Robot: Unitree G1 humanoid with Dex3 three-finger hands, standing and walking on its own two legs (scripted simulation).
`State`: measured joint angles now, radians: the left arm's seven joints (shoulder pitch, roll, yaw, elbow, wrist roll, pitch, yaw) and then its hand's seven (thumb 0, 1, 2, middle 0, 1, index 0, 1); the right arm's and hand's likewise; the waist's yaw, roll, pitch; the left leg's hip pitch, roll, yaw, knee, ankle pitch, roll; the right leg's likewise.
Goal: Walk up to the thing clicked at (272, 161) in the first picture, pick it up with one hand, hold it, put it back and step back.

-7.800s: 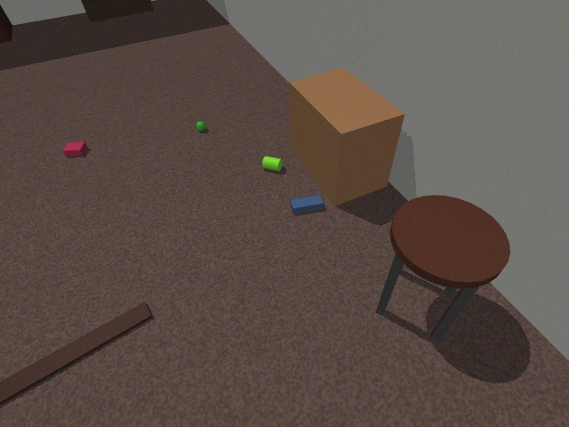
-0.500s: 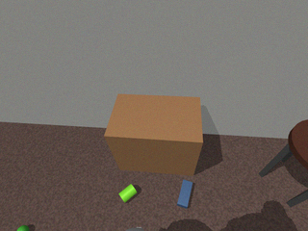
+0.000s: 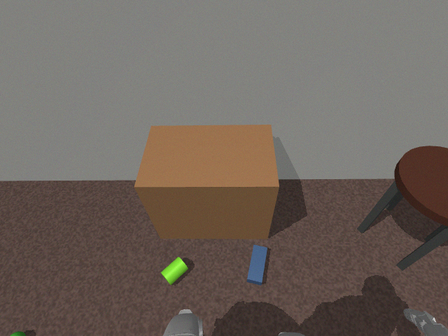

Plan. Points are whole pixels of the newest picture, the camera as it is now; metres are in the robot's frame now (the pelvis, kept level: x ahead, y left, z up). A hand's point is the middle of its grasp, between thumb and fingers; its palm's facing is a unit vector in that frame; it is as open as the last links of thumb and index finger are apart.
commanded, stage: walk up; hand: left
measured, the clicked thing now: (174, 270) +0.46 +0.27 -0.70
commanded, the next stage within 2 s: none
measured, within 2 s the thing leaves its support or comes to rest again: neither
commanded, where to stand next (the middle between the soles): +0.13 +0.01 m, yaw +4 degrees
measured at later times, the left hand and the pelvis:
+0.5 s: hand out of the picture +0.05 +0.36 -0.12, palm faces +0.04 -0.90 -0.44, open 7.4 cm; pelvis +0.04 +0.06 +0.02, yaw +3 degrees
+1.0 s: hand (105, 335) +0.16 +0.27 -0.12, palm faces +0.02 -0.93 -0.36, open 7.4 cm; pelvis +0.05 +0.01 +0.02, yaw +5 degrees
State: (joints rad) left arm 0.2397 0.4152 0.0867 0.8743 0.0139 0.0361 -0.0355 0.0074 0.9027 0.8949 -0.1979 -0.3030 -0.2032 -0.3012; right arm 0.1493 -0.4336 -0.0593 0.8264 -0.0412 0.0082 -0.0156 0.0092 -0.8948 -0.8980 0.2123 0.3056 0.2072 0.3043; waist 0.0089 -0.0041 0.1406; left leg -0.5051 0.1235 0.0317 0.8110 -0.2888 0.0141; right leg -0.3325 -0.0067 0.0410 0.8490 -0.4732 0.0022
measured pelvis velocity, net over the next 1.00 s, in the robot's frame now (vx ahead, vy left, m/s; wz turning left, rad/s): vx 0.05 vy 0.01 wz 0.09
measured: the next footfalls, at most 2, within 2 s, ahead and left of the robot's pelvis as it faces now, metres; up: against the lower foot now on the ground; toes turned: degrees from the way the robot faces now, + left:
left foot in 0.40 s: +0.09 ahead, +0.13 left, +0.00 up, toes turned +6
right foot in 0.80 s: +0.17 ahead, -0.11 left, +0.00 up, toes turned +5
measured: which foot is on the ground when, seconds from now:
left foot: down 0.00-0.02, up 0.04-0.38, down 0.40-1.00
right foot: down 0.00-0.40, up 0.42-0.78, down 0.80-1.00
